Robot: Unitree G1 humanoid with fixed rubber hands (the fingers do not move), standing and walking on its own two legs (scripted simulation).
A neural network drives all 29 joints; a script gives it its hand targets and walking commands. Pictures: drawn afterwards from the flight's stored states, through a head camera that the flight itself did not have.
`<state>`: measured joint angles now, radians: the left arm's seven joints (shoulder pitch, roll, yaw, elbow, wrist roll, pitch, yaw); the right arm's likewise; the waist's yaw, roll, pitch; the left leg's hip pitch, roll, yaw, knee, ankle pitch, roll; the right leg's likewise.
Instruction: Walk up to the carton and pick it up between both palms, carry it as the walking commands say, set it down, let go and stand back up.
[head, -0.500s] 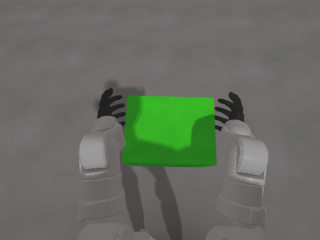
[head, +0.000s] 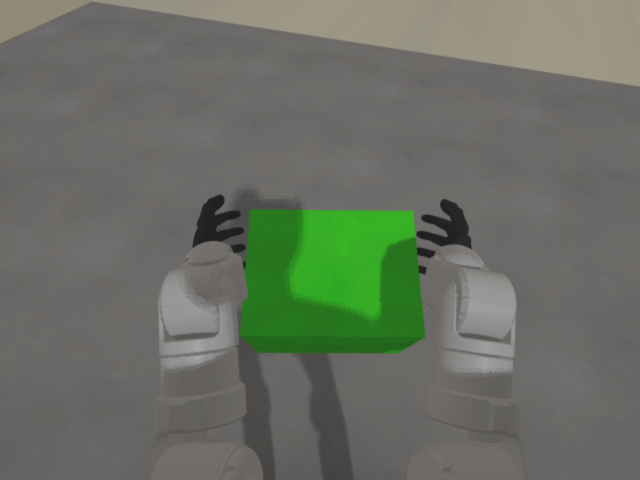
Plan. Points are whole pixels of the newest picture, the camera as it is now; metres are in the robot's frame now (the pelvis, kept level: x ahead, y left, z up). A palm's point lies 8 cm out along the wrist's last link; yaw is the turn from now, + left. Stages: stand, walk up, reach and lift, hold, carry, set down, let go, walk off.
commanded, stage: carry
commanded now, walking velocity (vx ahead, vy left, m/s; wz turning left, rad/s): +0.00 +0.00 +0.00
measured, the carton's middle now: (329, 287) +0.36 +0.01 +0.04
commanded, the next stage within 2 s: none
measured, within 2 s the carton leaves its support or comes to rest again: neither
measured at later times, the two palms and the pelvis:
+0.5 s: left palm (221, 286) +0.28 +0.13 +0.14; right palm (481, 301) +0.28 -0.14 +0.14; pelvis -0.04 -0.01 +0.00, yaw +0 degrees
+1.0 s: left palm (239, 287) +0.29 +0.11 +0.14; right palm (496, 304) +0.29 -0.16 +0.13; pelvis -0.04 -0.02 +0.00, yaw -1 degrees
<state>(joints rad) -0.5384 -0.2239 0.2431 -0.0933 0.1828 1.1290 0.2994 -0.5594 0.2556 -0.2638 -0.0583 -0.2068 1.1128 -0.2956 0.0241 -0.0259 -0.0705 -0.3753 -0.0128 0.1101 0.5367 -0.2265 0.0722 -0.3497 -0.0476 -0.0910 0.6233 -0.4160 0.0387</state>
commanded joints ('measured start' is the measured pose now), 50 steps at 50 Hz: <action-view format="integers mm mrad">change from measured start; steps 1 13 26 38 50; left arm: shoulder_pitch -554 -559 -577 -551 -537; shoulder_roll -925 -878 -906 -902 -898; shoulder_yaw -651 -586 -604 -611 -610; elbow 48 105 89 72 77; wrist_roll -389 -336 -363 -361 -361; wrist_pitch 23 35 24 16 13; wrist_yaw -263 -258 -271 -273 -273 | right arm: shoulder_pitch -493 -572 -559 -539 -530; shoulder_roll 874 858 867 865 854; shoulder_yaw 586 608 594 606 606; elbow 51 77 66 48 48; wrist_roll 358 380 374 381 383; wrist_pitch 25 59 43 36 32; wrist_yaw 229 232 235 241 242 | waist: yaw -22 -19 -18 -18 -17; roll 131 24 29 26 23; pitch -386 -255 -288 -312 -311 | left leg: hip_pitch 244 79 114 117 120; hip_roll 205 151 152 153 151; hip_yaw -193 -163 -151 -142 -127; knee -97 -171 -143 -107 -83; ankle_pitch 305 -64 -22 50 88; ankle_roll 63 -5 -8 -5 -12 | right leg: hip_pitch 152 76 54 71 78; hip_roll -32 -85 -85 -84 -87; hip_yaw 22 91 108 110 116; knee -185 -161 -170 -166 -173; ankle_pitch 142 128 152 202 230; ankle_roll -17 -72 -83 -92 -99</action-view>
